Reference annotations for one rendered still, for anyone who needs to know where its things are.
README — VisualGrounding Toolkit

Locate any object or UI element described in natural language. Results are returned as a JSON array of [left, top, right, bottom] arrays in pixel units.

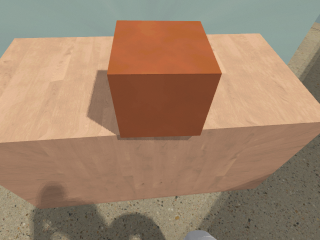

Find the pedestal
[[0, 33, 320, 209]]

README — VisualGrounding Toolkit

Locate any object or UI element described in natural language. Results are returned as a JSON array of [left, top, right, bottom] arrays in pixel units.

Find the right robot thigh
[[183, 230, 216, 240]]

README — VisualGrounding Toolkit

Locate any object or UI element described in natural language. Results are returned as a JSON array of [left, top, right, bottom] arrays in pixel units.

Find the carton
[[107, 20, 222, 138]]

